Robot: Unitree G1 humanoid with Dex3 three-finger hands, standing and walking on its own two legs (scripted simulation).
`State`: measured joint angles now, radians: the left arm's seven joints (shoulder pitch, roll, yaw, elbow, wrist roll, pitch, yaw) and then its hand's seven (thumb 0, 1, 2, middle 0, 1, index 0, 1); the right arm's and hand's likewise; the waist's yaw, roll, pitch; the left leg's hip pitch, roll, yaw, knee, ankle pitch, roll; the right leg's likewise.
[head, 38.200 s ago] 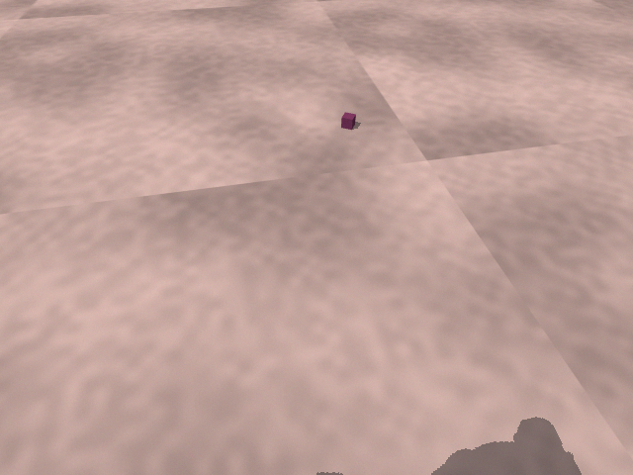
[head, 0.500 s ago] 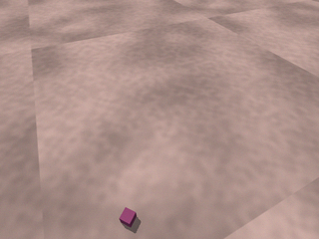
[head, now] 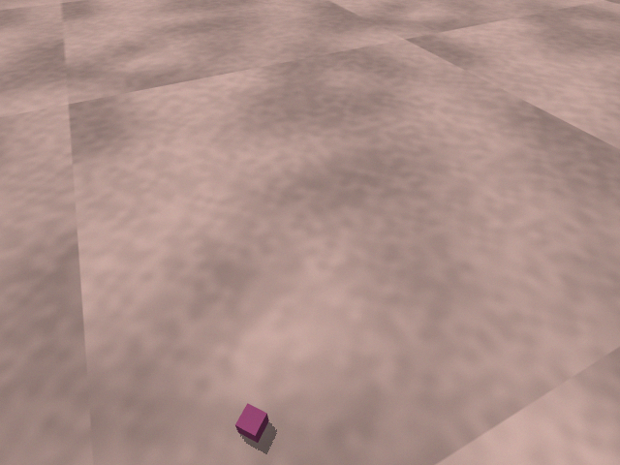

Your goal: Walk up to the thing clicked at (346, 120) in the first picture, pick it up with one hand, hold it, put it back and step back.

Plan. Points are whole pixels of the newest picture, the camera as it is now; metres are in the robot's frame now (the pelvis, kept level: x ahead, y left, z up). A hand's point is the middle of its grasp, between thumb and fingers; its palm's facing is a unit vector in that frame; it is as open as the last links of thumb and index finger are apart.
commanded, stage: stand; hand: left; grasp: from above
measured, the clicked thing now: (252, 422) +0.42 +0.21 -0.75
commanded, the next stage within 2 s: step back in 1.52 s
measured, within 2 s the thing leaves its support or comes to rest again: neither
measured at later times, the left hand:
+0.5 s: hand out of the picture +0.09 +0.23 -0.16, palm faces +0.02 -0.95 -0.33, open 7.4 cm
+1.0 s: hand out of the picture +0.09 +0.24 -0.16, palm faces +0.01 -0.94 -0.34, open 7.4 cm
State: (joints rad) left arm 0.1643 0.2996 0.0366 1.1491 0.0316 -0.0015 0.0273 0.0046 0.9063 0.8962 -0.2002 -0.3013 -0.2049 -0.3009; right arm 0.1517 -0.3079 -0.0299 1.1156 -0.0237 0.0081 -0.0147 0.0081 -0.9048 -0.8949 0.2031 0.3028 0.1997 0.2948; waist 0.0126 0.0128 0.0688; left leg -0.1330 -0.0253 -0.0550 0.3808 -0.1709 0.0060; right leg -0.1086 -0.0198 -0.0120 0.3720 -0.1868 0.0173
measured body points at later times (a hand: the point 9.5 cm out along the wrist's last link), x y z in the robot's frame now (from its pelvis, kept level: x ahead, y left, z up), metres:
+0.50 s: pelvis +0.01 +0.00 +0.00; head +0.02 -0.01 +0.45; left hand +0.08 +0.28 -0.14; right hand +0.09 -0.29 -0.14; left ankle +0.03 +0.12 -0.75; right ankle +0.02 -0.13 -0.75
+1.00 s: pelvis +0.02 +0.00 +0.00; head +0.03 -0.01 +0.45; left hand +0.09 +0.29 -0.13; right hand +0.10 -0.30 -0.13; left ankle +0.03 +0.12 -0.75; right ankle +0.02 -0.13 -0.75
